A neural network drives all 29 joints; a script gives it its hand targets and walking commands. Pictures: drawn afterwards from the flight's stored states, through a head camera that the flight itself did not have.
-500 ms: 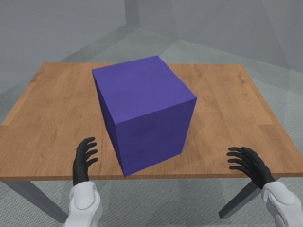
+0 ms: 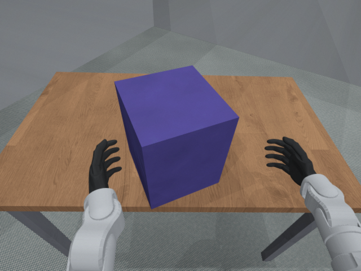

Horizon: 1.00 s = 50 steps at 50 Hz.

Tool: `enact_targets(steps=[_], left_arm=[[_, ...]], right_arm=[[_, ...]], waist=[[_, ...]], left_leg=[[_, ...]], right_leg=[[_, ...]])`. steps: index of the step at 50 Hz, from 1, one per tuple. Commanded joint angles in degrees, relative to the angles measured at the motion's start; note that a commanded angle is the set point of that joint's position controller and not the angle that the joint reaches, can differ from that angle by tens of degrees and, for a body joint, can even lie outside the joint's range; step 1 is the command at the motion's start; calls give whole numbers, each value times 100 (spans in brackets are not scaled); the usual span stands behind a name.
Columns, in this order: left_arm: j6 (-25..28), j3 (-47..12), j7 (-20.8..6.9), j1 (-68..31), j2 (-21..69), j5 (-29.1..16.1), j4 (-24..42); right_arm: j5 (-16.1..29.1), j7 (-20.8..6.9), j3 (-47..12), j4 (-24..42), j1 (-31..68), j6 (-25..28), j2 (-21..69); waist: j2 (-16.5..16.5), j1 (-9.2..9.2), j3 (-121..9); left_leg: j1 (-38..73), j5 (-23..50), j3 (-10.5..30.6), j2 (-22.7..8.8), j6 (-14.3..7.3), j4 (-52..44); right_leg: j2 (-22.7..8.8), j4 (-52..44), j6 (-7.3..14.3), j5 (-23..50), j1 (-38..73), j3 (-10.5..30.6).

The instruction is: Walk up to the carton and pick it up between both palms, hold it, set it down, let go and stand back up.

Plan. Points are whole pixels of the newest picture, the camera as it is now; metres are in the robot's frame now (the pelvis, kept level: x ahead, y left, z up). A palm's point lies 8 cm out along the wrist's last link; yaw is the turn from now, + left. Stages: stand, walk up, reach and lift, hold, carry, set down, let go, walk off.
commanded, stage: reach and lift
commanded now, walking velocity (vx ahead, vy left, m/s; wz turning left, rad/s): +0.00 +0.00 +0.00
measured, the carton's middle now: (171, 137) +0.42 +0.04 +0.06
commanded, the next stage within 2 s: none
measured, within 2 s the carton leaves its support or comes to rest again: neither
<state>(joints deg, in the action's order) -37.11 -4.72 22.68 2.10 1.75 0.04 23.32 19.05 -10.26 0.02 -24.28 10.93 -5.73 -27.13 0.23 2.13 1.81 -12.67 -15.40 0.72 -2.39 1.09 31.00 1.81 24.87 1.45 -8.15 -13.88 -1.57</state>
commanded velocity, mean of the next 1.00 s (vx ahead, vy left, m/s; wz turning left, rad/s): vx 0.00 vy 0.00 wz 0.00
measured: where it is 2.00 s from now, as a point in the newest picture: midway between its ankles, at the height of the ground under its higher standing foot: outside the picture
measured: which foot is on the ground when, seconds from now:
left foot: down 0.00-1.00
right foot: down 0.00-1.00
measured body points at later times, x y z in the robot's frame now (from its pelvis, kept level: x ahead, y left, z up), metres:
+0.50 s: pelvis -0.01 -0.01 +0.00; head -0.02 +0.00 +0.45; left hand +0.29 +0.19 +0.16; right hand +0.39 -0.21 +0.15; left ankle +0.02 +0.13 -0.74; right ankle +0.06 -0.11 -0.74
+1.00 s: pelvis +0.00 +0.00 +0.00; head +0.00 +0.01 +0.45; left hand +0.33 +0.20 +0.18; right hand +0.44 -0.18 +0.19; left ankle +0.02 +0.13 -0.74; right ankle +0.06 -0.11 -0.74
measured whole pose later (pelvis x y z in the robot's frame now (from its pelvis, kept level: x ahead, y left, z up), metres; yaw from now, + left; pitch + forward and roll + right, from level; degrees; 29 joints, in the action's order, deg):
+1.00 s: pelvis +0.00 +0.00 +0.00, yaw +0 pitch -3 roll -1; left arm -48.9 4.8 23.4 -29.6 1.3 -0.5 8.3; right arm 19.1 -9.0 0.0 -40.1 45.2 -19.4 -27.1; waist -0.4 7.3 1.8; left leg -12.7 -14.8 0.7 -2.4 1.2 30.0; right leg 1.8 24.4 1.5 -7.8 -14.1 -1.6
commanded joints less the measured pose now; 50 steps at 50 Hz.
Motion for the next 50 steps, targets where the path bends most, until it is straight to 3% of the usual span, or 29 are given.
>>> enact_targets(steps=[1,2,5,8,10,15,17,18,19,20,24,26,27,28,29,30,31,32,33,34,36,37,38,41,42,45,47,49,50], left_arm=[[-295,610,139,-2331,-193,-194,1552],[-423,655,147,-2520,-155,-224,1225],[-660,709,145,-2852,-146,-318,1147],[-882,898,181,-3237,-140,-251,452],[-1040,917,170,-3526,-106,-165,221],[-1059,1026,95,-4195,-189,-217,-506],[-1061,1135,92,-4303,-319,-178,-449],[-1098,1088,105,-4303,-314,-164,-609],[-1065,1059,124,-4614,-337,-252,-242],[-1101,1111,85,-4598,-345,-288,-510],[-1076,1227,52,-4742,-388,-150,-910],[-1051,1188,83,-5086,-431,-168,-706],[-1018,1141,84,-5132,-483,-243,-495],[-1088,1154,56,-4959,-398,-216,-784],[-1082,1248,51,-5201,-485,-181,-861],[-1099,1240,62,-5183,-464,-189,-1030],[-1075,1310,67,-5495,-554,-216,-888],[-1092,1273,67,-5244,-497,-191,-1057],[-1152,1281,57,-5082,-482,-174,-1076],[-1111,1327,41,-5504,-520,-232,-1115],[-1121,1217,46,-5538,-498,-186,-982],[-1077,1213,87,-5971,-563,-272,-1154],[-1081,1332,91,-5661,-530,-198,-1212],[-1094,1450,44,-5798,-707,-150,-1396],[-1082,1364,49,-5813,-650,-194,-1324],[-1047,1267,67,-6473,-689,-338,-1221],[-1070,1308,46,-6263,-666,-288,-1394],[-1166,1318,-3,-5876,-658,-297,-1391],[-1153,1343,-46,-6318,-719,-316,-1428]], right_arm=[[886,118,627,1564,2496,-121,-1748],[869,134,585,1416,2612,-204,-1702],[815,188,541,1208,2999,-420,-1677],[809,178,455,690,3438,-660,-1588],[802,121,422,330,3668,-791,-1596],[643,47,329,-335,4291,-956,-1604],[674,54,242,-374,4410,-998,-1502],[648,34,287,-716,4476,-1038,-1615],[721,43,323,-492,4825,-970,-1653],[659,74,236,-400,4763,-994,-1550],[555,66,126,-829,4849,-1058,-1462],[631,63,151,-758,5136,-1043,-1534],[713,65,83,-373,5280,-977,-1424],[672,89,66,-753,5152,-1016,-1462],[691,105,29,-588,5384,-1017,-1477],[650,106,35,-774,5415,-1057,-1420],[625,100,124,-615,5749,-1020,-1588],[687,100,71,-727,5544,-1029,-1402],[658,120,75,-752,5435,-1070,-1509],[664,115,46,-841,5848,-1101,-1533],[665,98,82,-943,5741,-1133,-1594],[731,67,45,-934,6203,-1143,-1480],[683,57,-2,-1036,5938,-1174,-1464],[675,111,-117,-1102,6107,-1196,-1488],[670,119,-102,-1199,6126,-1225,-1431],[702,116,-26,-1154,6701,-1233,-1502],[729,113,-140,-1383,6587,-1262,-1476],[767,176,-257,-1425,6385,-1266,-1498],[779,180,-169,-1425,6750,-1262,-1616]], waist=[[-101,489,-1741],[-14,506,-1700],[-39,432,-1803],[-263,601,-1636],[-359,515,-1515],[-122,571,-1502],[-166,659,-1658],[-275,578,-1594],[-296,603,-1918],[-59,582,-1910],[-89,607,-1899],[-178,667,-1983],[-201,720,-2343],[-196,628,-2117],[-115,736,-2200],[-229,717,-2068],[-46,741,-2359],[-204,770,-2308],[-205,662,-2244],[-197,760,-2155],[-303,667,-2354],[-429,777,-2297],[-309,800,-2303],[-73,878,-2300],[-249,872,-2339],[-342,852,-2657],[-393,830,-2572],[-338,808,-2608],[-269,809,-2743]], left_leg=[[663,1240,-84,3,320,-1383],[517,1094,-128,29,303,-1403],[399,900,-132,16,252,-1432],[90,334,-115,-76,183,-1697],[-195,-90,-35,-143,171,-1804],[-585,-588,-40,-153,110,-1864],[-693,-473,-118,-92,95,-1855],[-622,-472,-49,-120,134,-1819],[-506,-304,-56,-89,164,-1773],[-504,-15,-171,-14,166,-1668],[-486,-79,-183,0,170,-1598],[-394,-13,-169,-17,185,-1589],[-220,532,-193,3,217,-1508],[-171,561,-134,-4,264,-1420],[-192,408,-184,25,236,-1461],[-268,368,-201,17,247,-1444],[-308,385,-213,45,223,-1422],[-365,541,-184,42,245,-1409],[-346,615,-202,45,276,-1398],[-389,432,-191,19,262,-1455],[-271,454,-165,9,276,-1411],[-567,3,-128,-54,263,-1560],[-681,45,-168,-26,243,-1516],[-702,467,-248,77,243,-1403],[-592,550,-239,26,292,-1425],[-555,630,-166,7,376,-1356],[-469,920,-157,9,382,-1297],[-155,1613,-195,67,390,-1115],[-130,1455,-188,66,417,-1114]], right_leg=[[337,-591,577,279,1144,431],[380,-560,566,186,1164,417],[307,-580,550,42,1277,473],[344,-497,510,-108,1252,479],[364,-383,465,-108,1452,448],[234,-443,417,-690,1415,533],[255,-427,370,-575,1628,549],[272,-387,412,-569,1462,521],[259,-383,421,-486,1491,509],[199,-497,401,-427,1480,517],[155,-527,440,-681,1405,582],[250,-476,423,-605,1321,514],[247,-511,438,-244,1415,559],[287,-499,468,-220,1315,482],[235,-580,463,-358,1284,546],[224,-562,472,-498,1210,576],[266,-490,486,-459,1284,560],[256,-509,504,-310,1360,532],[296,-511,492,-215,1441,516],[287,-505,509,-433,1382,516],[327,-468,479,-452,1287,498],[332,-399,476,-529,1302,505],[289,-380,461,-473,1433,494],[267,-473,453,-477,1614,600],[277,-482,486,-402,1490,556],[315,-408,486,-235,1492,489],[307,-421,527,-97,1554,486],[353,-416,505,376,1640,465],[355,-456,522,164,1453,463]])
